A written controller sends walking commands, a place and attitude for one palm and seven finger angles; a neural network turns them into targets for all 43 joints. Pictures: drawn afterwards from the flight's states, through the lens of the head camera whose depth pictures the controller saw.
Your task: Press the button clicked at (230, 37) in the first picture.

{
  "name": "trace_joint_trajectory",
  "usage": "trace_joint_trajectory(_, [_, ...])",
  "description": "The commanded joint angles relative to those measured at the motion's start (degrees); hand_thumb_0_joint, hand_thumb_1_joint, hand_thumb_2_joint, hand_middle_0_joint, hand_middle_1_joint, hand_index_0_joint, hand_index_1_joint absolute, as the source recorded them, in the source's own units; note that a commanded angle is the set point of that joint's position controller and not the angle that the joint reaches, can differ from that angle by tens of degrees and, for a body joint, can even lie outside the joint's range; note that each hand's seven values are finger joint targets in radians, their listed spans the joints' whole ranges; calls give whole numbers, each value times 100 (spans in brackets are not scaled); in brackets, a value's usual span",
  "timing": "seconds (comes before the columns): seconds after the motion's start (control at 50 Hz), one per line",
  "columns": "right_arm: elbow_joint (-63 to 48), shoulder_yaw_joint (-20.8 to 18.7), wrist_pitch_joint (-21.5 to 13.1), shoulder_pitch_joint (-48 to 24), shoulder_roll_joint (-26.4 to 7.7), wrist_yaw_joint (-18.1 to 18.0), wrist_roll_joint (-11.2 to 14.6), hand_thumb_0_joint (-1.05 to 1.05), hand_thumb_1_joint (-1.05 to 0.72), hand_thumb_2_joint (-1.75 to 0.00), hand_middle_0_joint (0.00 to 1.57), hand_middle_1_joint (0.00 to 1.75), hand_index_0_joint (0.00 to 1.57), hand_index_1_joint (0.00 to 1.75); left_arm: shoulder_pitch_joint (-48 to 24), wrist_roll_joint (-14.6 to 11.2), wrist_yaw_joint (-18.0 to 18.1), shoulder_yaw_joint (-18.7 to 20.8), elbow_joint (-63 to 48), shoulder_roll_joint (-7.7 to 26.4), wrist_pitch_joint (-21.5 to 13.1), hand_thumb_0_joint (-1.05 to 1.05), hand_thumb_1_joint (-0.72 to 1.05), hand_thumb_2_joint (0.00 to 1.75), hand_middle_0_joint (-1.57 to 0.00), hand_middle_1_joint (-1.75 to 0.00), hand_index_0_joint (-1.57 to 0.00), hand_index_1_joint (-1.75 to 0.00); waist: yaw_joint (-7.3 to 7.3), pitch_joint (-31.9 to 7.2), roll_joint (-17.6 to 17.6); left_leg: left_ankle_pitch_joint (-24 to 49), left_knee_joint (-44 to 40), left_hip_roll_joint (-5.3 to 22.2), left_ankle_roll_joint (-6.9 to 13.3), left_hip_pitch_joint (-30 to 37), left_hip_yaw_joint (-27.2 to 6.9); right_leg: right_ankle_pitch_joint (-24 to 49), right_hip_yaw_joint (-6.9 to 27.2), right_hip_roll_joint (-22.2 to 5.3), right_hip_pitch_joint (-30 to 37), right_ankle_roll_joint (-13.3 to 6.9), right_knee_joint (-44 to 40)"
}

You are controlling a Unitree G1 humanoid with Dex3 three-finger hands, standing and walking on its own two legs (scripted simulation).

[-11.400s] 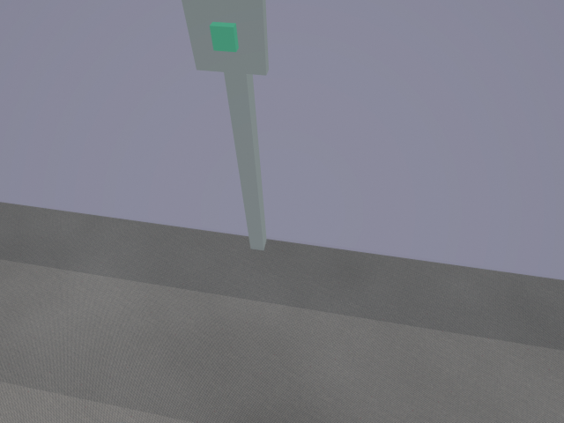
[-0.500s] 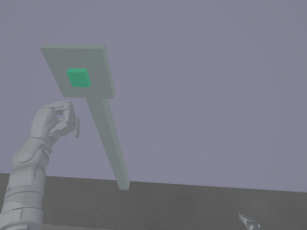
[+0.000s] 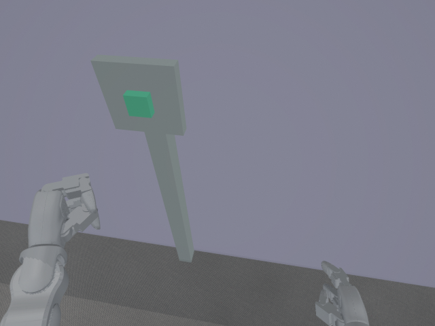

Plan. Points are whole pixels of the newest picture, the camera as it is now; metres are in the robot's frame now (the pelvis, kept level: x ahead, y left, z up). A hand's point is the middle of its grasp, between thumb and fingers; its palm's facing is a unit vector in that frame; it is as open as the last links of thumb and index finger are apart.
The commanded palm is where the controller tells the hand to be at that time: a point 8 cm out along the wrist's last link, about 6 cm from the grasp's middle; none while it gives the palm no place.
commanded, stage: draw the hand back to the body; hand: left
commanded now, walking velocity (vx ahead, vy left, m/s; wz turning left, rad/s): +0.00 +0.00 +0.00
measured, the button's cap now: (139, 103) +0.52 +0.24 +0.15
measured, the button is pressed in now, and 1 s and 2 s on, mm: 0 0 0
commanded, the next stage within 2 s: step back with the hand held close in 0.72 s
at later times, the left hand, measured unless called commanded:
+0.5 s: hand (60, 227) +0.20 +0.24 +0.16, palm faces +0.37 -0.85 -0.38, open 3.1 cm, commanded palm +0.15 +0.29 +0.17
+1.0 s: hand (55, 222) +0.20 +0.25 +0.16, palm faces +0.37 -0.82 -0.43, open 3.1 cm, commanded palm +0.14 +0.29 +0.17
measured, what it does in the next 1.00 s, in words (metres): stands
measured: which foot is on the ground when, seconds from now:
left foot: down 0.00-1.00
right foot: down 0.00-1.00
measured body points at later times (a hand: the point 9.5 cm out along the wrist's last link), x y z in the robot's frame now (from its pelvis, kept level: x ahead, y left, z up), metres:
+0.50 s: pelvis +0.02 +0.01 +0.00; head +0.00 -0.01 +0.45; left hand +0.17 +0.29 +0.18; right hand +0.21 -0.21 -0.08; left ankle +0.02 +0.12 -0.74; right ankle -0.02 -0.10 -0.74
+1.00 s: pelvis +0.01 +0.01 +0.00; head +0.00 -0.01 +0.45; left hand +0.18 +0.29 +0.19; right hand +0.20 -0.22 -0.08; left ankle +0.02 +0.12 -0.74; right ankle -0.02 -0.10 -0.74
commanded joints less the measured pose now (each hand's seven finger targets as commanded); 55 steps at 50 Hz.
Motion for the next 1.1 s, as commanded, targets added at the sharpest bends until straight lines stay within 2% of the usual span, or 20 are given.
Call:
trace_joint_trajectory(0.0, [-761, -255, -233, -691, -584, -59, -86, 0, -90, -90, 20, 30, 20, 30, -1104, 106, 369, 667, -1979, 1229, -506, 0, 90, 90, -130, -150, -130, -150, -83, -830, 419, 727, -394, -16, 155, 1000, -32, 999, 187, -129, -128, 22, -678])
trace_joint_trajectory(0.04, [-754, -254, -220, -705, -570, -44, -105, 0, -90, -90, 20, 30, 20, 30, -774, 150, 418, 579, -2019, 1087, -496, 0, 90, 90, -130, -150, -130, -150, -70, -721, 471, 830, -460, -2, 135, 1068, -57, 1048, 132, -104, -118, 12, -674])
trace_joint_trajectory(0.08, [-731, -268, -201, -724, -611, -17, -120, 0, -90, -90, 20, 30, 20, 30, -403, 169, 411, 614, -1861, 1060, -472, 0, 90, 90, -130, -150, -130, -150, -19, -508, 61, 844, -521, 2, 139, 1013, -82, 1008, 109, -45, -166, 31, -796])
trace_joint_trajectory(0.14, [-789, -292, -110, -718, -591, 27, -117, 0, -90, -90, 20, 30, 20, 30, 172, 148, 381, 494, -1954, 843, -433, 0, 90, 90, -130, -150, -130, -150, -20, -346, -67, 913, -582, 41, 136, 951, -80, 1064, 83, -64, -86, 52, -707])
trace_joint_trajectory(0.18, [-799, -332, -74, -728, -634, 55, -137, 0, -90, -90, 20, 30, 20, 30, 554, 164, 366, 703, -1999, 1002, -433, 0, 90, 90, -130, -150, -130, -150, 58, -354, -377, 1069, -559, 43, 156, 934, -68, 1208, 92, -31, -36, 62, -769])
trace_joint_trajectory(0.26, [-901, -346, 20, -711, -569, 83, -147, 0, -90, -90, 20, 30, 20, 30, 992, 161, 362, 946, -2538, 1137, -468, 0, 90, 90, -130, -150, -130, -150, 111, -591, -101, 1350, -480, 32, 146, 933, -31, 1543, 110, -88, 175, 60, -643])
trace_joint_trajectory(0.34, [-950, -320, -34, -693, -499, 73, -154, 0, -90, -90, 20, 30, 20, 30, 1308, 184, 396, 983, -3045, 1144, -525, 0, 90, 90, -130, -150, -130, -150, 99, -507, 292, 1363, -408, 28, 107, 922, -31, 1521, 97, -86, 104, 39, -658])
trace_joint_trajectory(0.42, [-966, -316, -109, -627, -507, 65, -151, 0, -90, -90, 20, 30, 20, 30, 1643, 207, 430, 1011, -3323, 1155, -530, 0, 90, 90, -130, -150, -130, -150, 106, -453, 359, 1471, -355, 47, 81, 912, -70, 1557, 75, -60, 37, 33, -633])
trace_joint_trajectory(0.48, [-903, -354, -107, -614, -539, 45, -158, 0, -90, -90, 20, 30, 20, 30, 1598, 215, 415, 886, -3016, 994, -462, 0, 90, 90, -130, -150, -130, -150, 39, -146, -91, 1244, -386, 66, 107, 878, -62, 1360, 77, -20, -202, 55, -749])
trace_joint_trajectory(0.56, [-912, -364, -22, -565, -551, 4, -161, 0, -90, -90, 20, 30, 20, 30, 1460, 208, 434, 906, -2846, 974, -456, 0, 90, 90, -130, -150, -130, -150, 35, -153, -249, 1038, -443, 60, 134, 864, -76, 1159, 70, -56, -181, 68, -721])
trace_joint_trajectory(0.64, [-921, -340, -37, -623, -526, -7, -175, 0, -90, -90, 20, 30, 20, 30, 1311, 234, 452, 899, -3074, 1024, -486, 0, 90, 90, -130, -150, -130, -150, 74, -374, 163, 1069, -425, 39, 124, 937, -80, 1179, 107, -80, -54, 47, -701])
trace_joint_trajectory(0.76, [-911, -311, -89, -669, -491, -7, -182, 0, -90, -90, 20, 30, 20, 30, 1380, 232, 473, 916, -3148, 1051, -487, 0, 90, 90, -130, -150, -130, -150, 90, -293, 268, 976, -432, 38, 99, 892, -83, 1106, 124, -72, -71, 35, -759])
trace_joint_trajectory(0.8, [-908, -306, -96, -663, -484, -13, -181, 0, -90, -90, 20, 30, 20, 30, 1447, 213, 462, 939, -3058, 1047, -488, 0, 90, 90, -130, -150, -130, -150, 89, -175, 98, 920, -444, 37, 103, 836, -74, 1085, 131, -70, -92, 43, -794])
trace_joint_trajectory(0.82, [-859, -304, -65, -652, -502, -18, -180, 0, -90, -90, 20, 30, 20, 30, 1260, 223, 485, 1042, -2892, 1143, -467, 0, 90, 90, -130, -150, -130, -150, 80, -86, 86, 892, -475, 35, 94, 774, -92, 1040, 117, -59, -103, 30, -793])
trace_joint_trajectory(0.84, [-1122, -350, 75, -588, -637, 36, -122, 0, -90, -90, 20, 30, 20, 30, 639, 232, 506, 1788, -3415, 1891, -678, 0, 90, 90, -130, -150, -130, -150, -104, 193, 7, 556, -245, 140, 226, 358, -193, 1261, 707, -326, -676, 55, -1101])
trace_joint_trajectory(0.86, [-1010, -357, 165, -562, -558, 37, -144, 0, -90, -90, 20, 30, 20, 30, 1277, 229, 452, 1423, -2834, 1400, -694, 0, 90, 90, -130, -150, -130, -150, -150, 153, -241, 505, -134, 120, 223, 362, -213, 1296, 718, -454, -735, 50, -1128])
trace_joint_trajectory(0.88, [-1051, -381, 216, -630, -586, 47, -154, 0, -90, -90, 20, 30, 20, 30, 1337, 268, 433, 1399, -2914, 1431, -717, 0, 90, 90, -130, -150, -130, -150, -126, 172, -166, 579, -112, 117, 223, 399, -179, 1509, 757, -484, -814, 62, -1148])
trace_joint_trajectory(0.92, [-1090, -405, 330, -545, -613, 96, -143, 0, -90, -90, 20, 30, 20, 30, 1749, 288, 393, 1100, -2728, 1106, -718, 0, 90, 90, -130, -150, -130, -150, -175, -156, -171, 937, -109, 179, 202, 413, -162, 1740, 624, -497, -653, 100, -940])
trace_joint_trajectory(1.02, [-1294, -512, 529, -509, -650, 98, -80, 0, -90, -90, 20, 30, 20, 30, 2175, 282, 420, 1210, -3078, 1257, -750, 0, 90, 90, -130, -150, -130, -150, -190, -928, -184, 1877, -94, 321, 214, 552, -120, 2371, 376, -414, -361, 220, -483])
trace_joint_trajectory(1.08, [-1381, -551, 598, -572, -618, 61, -61, 0, -90, -90, 20, 30, 20, 30, 2317, 257, 497, 1566, -3354, 1616, -814, 0, 90, 90, -130, -150, -130, -150, -167, -1140, -279, 1987, -27, 321, 218, 458, -124, 2545, 383, -424, -307, 234, -337])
